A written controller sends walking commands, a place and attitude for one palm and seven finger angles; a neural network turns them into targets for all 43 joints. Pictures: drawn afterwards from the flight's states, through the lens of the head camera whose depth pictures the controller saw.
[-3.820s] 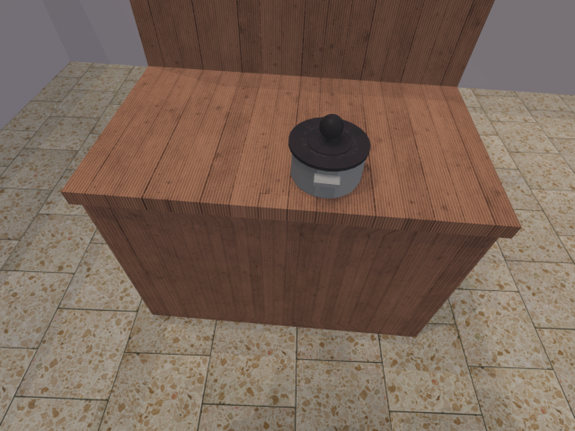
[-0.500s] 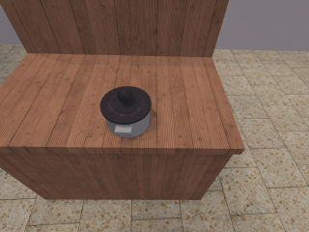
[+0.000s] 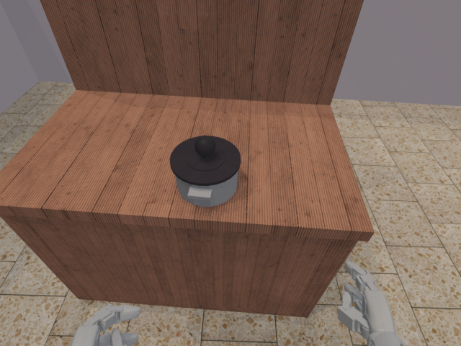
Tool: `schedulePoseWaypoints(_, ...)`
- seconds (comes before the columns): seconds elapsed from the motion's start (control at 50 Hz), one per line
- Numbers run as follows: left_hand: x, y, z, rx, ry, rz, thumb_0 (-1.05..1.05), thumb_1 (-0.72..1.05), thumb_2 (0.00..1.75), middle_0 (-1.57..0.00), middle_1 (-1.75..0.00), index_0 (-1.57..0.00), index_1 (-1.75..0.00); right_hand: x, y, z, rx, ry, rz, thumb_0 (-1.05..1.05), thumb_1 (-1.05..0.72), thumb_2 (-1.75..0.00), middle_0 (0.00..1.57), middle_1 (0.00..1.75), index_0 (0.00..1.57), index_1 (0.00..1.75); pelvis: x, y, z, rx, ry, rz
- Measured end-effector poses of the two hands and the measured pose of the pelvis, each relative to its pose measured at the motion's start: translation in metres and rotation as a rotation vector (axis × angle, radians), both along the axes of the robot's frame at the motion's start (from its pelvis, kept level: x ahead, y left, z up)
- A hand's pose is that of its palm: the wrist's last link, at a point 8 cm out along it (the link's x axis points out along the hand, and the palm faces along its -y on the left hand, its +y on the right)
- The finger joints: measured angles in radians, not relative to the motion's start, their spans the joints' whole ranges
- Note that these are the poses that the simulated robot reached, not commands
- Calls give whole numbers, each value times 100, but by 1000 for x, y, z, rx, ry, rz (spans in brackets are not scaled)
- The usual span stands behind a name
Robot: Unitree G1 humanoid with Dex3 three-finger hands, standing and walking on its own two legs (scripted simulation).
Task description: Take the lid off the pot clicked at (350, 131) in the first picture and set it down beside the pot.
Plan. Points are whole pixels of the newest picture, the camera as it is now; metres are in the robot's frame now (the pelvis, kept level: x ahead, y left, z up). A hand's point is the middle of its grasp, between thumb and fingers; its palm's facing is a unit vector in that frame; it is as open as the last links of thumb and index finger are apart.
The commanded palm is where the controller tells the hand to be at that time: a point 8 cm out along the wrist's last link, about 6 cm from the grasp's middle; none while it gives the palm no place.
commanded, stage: lift the closed hand beside the body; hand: left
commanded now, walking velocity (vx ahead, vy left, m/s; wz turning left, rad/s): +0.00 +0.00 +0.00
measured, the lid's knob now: (205, 146) +0.53 +0.11 +0.06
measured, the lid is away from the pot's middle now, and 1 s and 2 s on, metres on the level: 0.00 0.00 0.00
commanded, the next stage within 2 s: raise the hand higher, near the body in 0.24 s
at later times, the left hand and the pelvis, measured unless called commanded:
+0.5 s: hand (90, 335) +0.14 +0.24 -0.02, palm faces +0.24 -0.90 -0.38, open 3.1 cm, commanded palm +0.10 +0.27 +0.02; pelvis +0.01 +0.01 +0.00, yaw +0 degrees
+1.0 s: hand (80, 286) +0.18 +0.24 +0.07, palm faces +0.31 -0.87 -0.39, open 3.1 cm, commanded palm +0.13 +0.28 +0.10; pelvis +0.03 +0.01 +0.00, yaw +0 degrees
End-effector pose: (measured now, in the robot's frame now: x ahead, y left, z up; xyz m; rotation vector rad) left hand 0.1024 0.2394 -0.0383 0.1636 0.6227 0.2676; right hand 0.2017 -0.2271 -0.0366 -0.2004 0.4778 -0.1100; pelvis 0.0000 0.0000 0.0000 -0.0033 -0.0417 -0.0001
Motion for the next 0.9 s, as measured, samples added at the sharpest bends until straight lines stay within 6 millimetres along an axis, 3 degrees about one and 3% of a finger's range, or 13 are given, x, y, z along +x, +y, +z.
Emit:
schedulePoseWaypoints(0.06,-9,10,3,24,-7,42,1,90,90,-80,-95,-80,-95,11,5,7,-26,-23,46,1,-90,-90,20,30,19,30,-4,-2,-1,-7,4,16)
schedulePoseWaypoints(0.14,-14,15,10,44,-17,57,1,90,90,-97,-114,-97,-114,11,14,1,-24,-5,68,0,-90,-90,20,30,20,30,-3,-1,-1,-10,10,21)
schedulePoseWaypoints(0.28,-9,27,21,93,-28,65,1,90,90,-119,-138,-119,-139,-16,23,-29,17,126,35,1,-90,-90,20,30,20,30,2,1,-2,-7,12,18)
schedulePoseWaypoints(0.38,-2,36,36,141,-50,51,1,90,90,-126,-146,-126,-146,-37,22,-45,35,201,-4,1,-90,-90,21,30,20,30,7,4,-2,-4,12,7)
schedulePoseWaypoints(0.48,4,40,46,171,-66,27,1,90,90,-128,-148,-128,-149,-44,16,-50,33,224,-36,1,-90,-90,21,30,20,30,11,7,-2,-2,13,1)
schedulePoseWaypoints(0.66,20,41,76,207,-190,-2,1,90,90,-129,-150,-129,-150,-22,12,-37,16,147,-44,1,-90,-90,20,30,20,30,18,10,-1,-1,10,-6)
schedulePoseWaypoints(0.9,35,42,113,256,-330,-7,1,90,90,-130,-150,-130,-150,15,30,-21,34,62,29,1,-90,-90,20,30,20,30,25,9,1,-3,1,-1)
